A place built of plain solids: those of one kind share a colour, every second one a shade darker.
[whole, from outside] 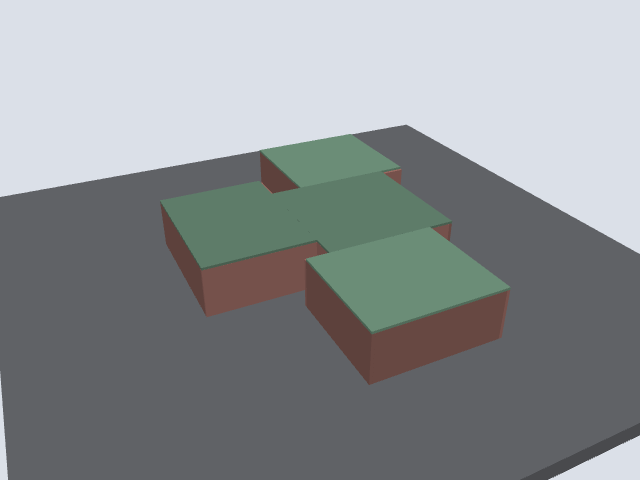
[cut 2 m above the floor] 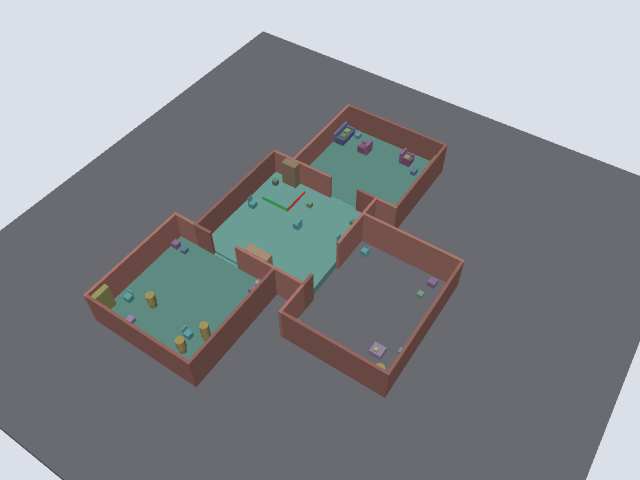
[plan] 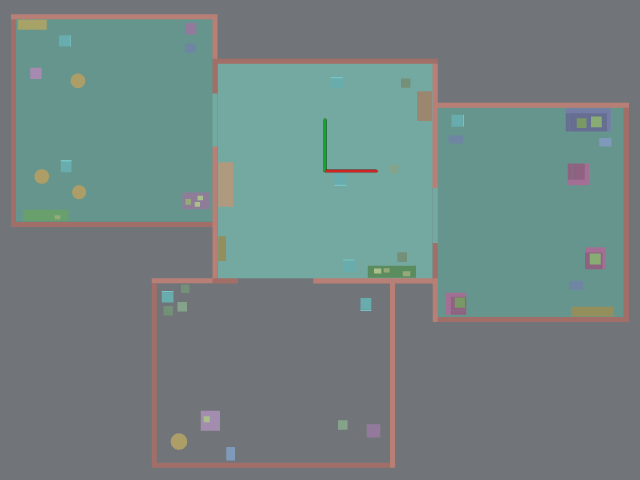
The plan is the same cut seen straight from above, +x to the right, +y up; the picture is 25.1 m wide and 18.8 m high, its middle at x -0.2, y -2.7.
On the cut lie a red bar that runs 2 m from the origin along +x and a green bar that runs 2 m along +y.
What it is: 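A storey of a house; a hub and three side rooms behind broad openings; the side rooms' floors lie 0.69 m, 0.168 m and not at all below the hub's; a bare drop, one riser, a flush line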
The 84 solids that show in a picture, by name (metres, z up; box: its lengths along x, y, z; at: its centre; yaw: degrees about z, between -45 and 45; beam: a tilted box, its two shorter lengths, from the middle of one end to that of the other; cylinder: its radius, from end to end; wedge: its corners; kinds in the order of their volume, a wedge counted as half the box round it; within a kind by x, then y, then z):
{
 "floor_1": {"box": [7.7, 7.94, 0.57], "at": [-8.26, 1.98, 0.24]},
 "floor_2": {"box": [0.2, 2.08, 0.57], "at": [-4.31, 2.0, 0.24]},
 "floor_3": {"box": [8.42, 8.4, 0.74], "at": [0.0, 0.0, 0.32]},
 "floor_4": {"box": [0.2, 2.15, 0.74], "at": [4.31, -1.74, 0.32]},
 "floor_5": {"box": [7.29, 8.19, 0.74], "at": [8.05, -1.62, 0.32]},
 "wall_1": {"box": [0.2, 7.94, 3.32], "at": [-12.21, 1.98, 1.61]},
 "wall_2": {"box": [7.9, 0.2, 3.32], "at": [-8.36, -2.09, 1.61]},
 "wall_3": {"box": [7.9, 0.2, 3.32], "at": [-8.36, 6.05, 1.61]},
 "wall_4": {"box": [0.2, 7.22, 3.32], "at": [-6.7, -8.01, 1.61]},
 "wall_5": {"box": [2.39, 0.2, 3.32], "at": [-5.6, -4.3, 1.61]},
 "wall_6": {"box": [0.2, 5.16, 3.32], "at": [-4.31, -1.62, 1.61]},
 "wall_7": {"box": [0.2, 1.16, 3.32], "at": [-4.31, 3.62, 1.61]},
 "wall_8": {"box": [0.2, 1.75, 3.32], "at": [-4.31, 5.27, 1.61]},
 "wall_9": {"box": [1.0, 0.2, 3.32], "at": [-3.91, -4.3, 1.61]},
 "wall_10": {"box": [9.13, 0.2, 3.32], "at": [-2.03, -11.52, 1.61]},
 "wall_11": {"box": [8.82, 0.2, 3.32], "at": [0.0, 4.3, 1.61]},
 "wall_12": {"box": [4.88, 0.2, 3.32], "at": [1.97, -4.3, 1.61]},
 "wall_13": {"box": [0.2, 7.22, 3.32], "at": [2.64, -8.01, 1.61]},
 "wall_14": {"box": [0.2, 1.51, 3.32], "at": [4.31, -5.16, 1.61]},
 "wall_15": {"box": [0.2, 1.38, 3.32], "at": [4.31, -3.51, 1.61]},
 "wall_16": {"box": [0.2, 4.87, 3.32], "at": [4.31, 1.77, 1.61]},
 "wall_17": {"box": [7.49, 0.2, 3.32], "at": [8.15, -5.81, 1.61]},
 "wall_18": {"box": [7.49, 0.2, 3.32], "at": [8.15, 2.58, 1.61]},
 "wall_19": {"box": [0.2, 8.19, 3.32], "at": [11.8, -1.62, 1.61]},
 "roof_1": {"box": [7.9, 8.34, 0.16], "at": [-8.36, 1.98, 3.35]},
 "roof_2": {"box": [9.53, 7.22, 0.16], "at": [-2.03, -8.01, 3.35]},
 "roof_3": {"box": [8.82, 8.8, 0.16], "at": [0.0, 0.0, 3.35]},
 "roof_4": {"box": [7.49, 8.59, 0.16], "at": [8.15, -1.62, 3.35]},
 "wardrobe_1": {"box": [0.59, 1.74, 2.04], "at": [-3.89, -0.53, 1.71]},
 "wardrobe_2": {"box": [0.59, 1.16, 2.14], "at": [3.89, 2.54, 1.76]},
 "case_1": {"box": [1.15, 0.39, 1.89], "at": [-11.47, 5.73, 1.47]},
 "case_2": {"box": [0.31, 0.97, 1.23], "at": [-4.04, -3.04, 1.3]},
 "case_3": {"box": [1.67, 0.38, 1.1], "at": [10.48, -5.5, 1.24]},
 "sideboard_1": {"box": [1.79, 0.45, 0.81], "at": [-10.94, -1.74, 0.93]},
 "sideboard_2": {"box": [1.9, 0.47, 0.78], "at": [2.61, -3.94, 1.08]},
 "armchair_1": {"box": [0.22, 0.86, 0.78], "at": [4.82, -5.2, 1.08]},
 "armchair_2": {"box": [0.59, 0.15, 0.62], "at": [5.23, -5.55, 1.0]},
 "armchair_3": {"box": [0.59, 0.55, 0.42], "at": [5.23, -5.2, 0.9]},
 "armchair_4": {"box": [0.59, 0.15, 0.62], "at": [5.23, -4.84, 1.0]},
 "armchair_5": {"box": [0.17, 0.64, 0.57], "at": [9.59, -0.02, 0.97]},
 "armchair_6": {"box": [0.84, 0.22, 0.92], "at": [9.92, -0.45, 1.15]},
 "armchair_7": {"box": [0.49, 0.64, 0.42], "at": [9.92, -0.02, 0.9]},
 "armchair_8": {"box": [0.13, 0.66, 0.65], "at": [10.24, -3.52, 1.02]},
 "armchair_9": {"box": [0.17, 0.64, 0.57], "at": [10.25, -0.02, 0.97]},
 "armchair_10": {"box": [0.55, 0.66, 0.45], "at": [10.59, -3.52, 0.91]},
 "armchair_11": {"box": [0.82, 0.21, 0.95], "at": [10.59, -3.09, 1.16]},
 "armchair_12": {"box": [0.13, 0.66, 0.65], "at": [10.93, -3.52, 1.02]},
 "bush_1": {"cylinder": 0.29, "from": [-11.1, -0.21, 0.97], "to": [-11.1, -0.21, 1.78]},
 "bush_2": {"cylinder": 0.29, "from": [-9.68, 3.54, 0.91], "to": [-9.68, 3.54, 1.67]},
 "bush_3": {"cylinder": 0.27, "from": [-9.64, -0.83, 0.82], "to": [-9.64, -0.83, 1.98]},
 "bush_4": {"cylinder": 0.32, "from": [-5.73, -10.6, 0.31], "to": [-5.73, -10.6, 0.86]},
 "sofa_1": {"box": [0.15, 0.72, 0.57], "at": [9.5, 1.91, 0.97]},
 "sofa_2": {"box": [1.47, 0.72, 0.43], "at": [10.31, 1.91, 0.9]},
 "sofa_3": {"box": [1.77, 0.19, 0.83], "at": [10.31, 2.36, 1.1]},
 "sofa_4": {"box": [0.15, 0.72, 0.57], "at": [11.12, 1.91, 0.97]},
 "chair_1": {"box": [0.42, 0.45, 0.43], "at": [-10.21, 5.1, 0.74]},
 "chair_2": {"box": [0.42, 0.43, 0.42], "at": [-10.14, 0.16, 0.73]},
 "chair_3": {"box": [0.46, 0.4, 0.5], "at": [-6.17, -4.95, 0.2]},
 "chair_4": {"box": [0.48, 0.41, 0.4], "at": [0.46, 3.43, 0.89]},
 "chair_5": {"box": [0.47, 0.43, 0.47], "at": [0.6, -0.32, 0.93]},
 "chair_6": {"box": [0.46, 0.45, 0.44], "at": [0.93, -3.73, 0.91]},
 "chair_7": {"box": [0.42, 0.47, 0.52], "at": [1.6, -5.2, 0.21]},
 "chair_8": {"box": [0.45, 0.48, 0.45], "at": [5.17, 1.97, 0.91]},
 "lowtable_1": {"box": [1.07, 0.66, 0.38], "at": [-5.05, -1.17, 0.71]},
 "lowtable_2": {"box": [0.76, 0.79, 0.49], "at": [-4.5, -9.78, 0.2]},
 "basket_1": {"box": [0.38, 0.38, 0.37], "at": [-6.15, -5.47, 0.14]},
 "basket_2": {"box": [0.37, 0.37, 0.43], "at": [-5.6, -5.32, 0.17]},
 "basket_3": {"box": [0.34, 0.34, 0.36], "at": [-5.48, -4.61, 0.13]},
 "basket_4": {"box": [0.38, 0.38, 0.32], "at": [0.69, -9.95, 0.11]},
 "basket_5": {"box": [0.34, 0.34, 0.36], "at": [2.7, 0.08, 0.87]},
 "basket_6": {"box": [0.38, 0.38, 0.29], "at": [3.02, -3.37, 0.83]},
 "basket_7": {"box": [0.37, 0.37, 0.39], "at": [3.16, 3.44, 0.89]},
 "toybox_1": {"box": [0.42, 0.36, 0.31], "at": [-5.29, 4.82, 0.68]},
 "toybox_2": {"box": [0.35, 0.53, 0.36], "at": [-3.7, -11.07, 0.13]},
 "toybox_3": {"box": [0.58, 0.32, 0.32], "at": [5.12, 1.24, 0.85]},
 "toybox_4": {"box": [0.55, 0.36, 0.36], "at": [9.82, -4.48, 0.87]},
 "toybox_5": {"box": [0.48, 0.34, 0.33], "at": [10.98, 1.13, 0.85]},
 "pouf_1": {"box": [0.44, 0.44, 0.37], "at": [-11.33, 3.83, 0.71]},
 "pouf_2": {"box": [0.45, 0.45, 0.45], "at": [-5.27, 5.57, 0.75]},
 "pouf_3": {"box": [0.53, 0.53, 0.46], "at": [1.9, -10.18, 0.18]},
 "cushion_1": {"box": [0.41, 0.41, 0.11], "at": [5.28, -5.15, 1.17]},
 "cushion_2": {"box": [0.38, 0.38, 0.12], "at": [10.05, 1.87, 1.18]},
 "cushion_3": {"box": [0.43, 0.43, 0.14], "at": [10.58, -3.44, 1.21]},
 "cushion_4": {"box": [0.42, 0.42, 0.16], "at": [10.63, 1.92, 1.2]}
}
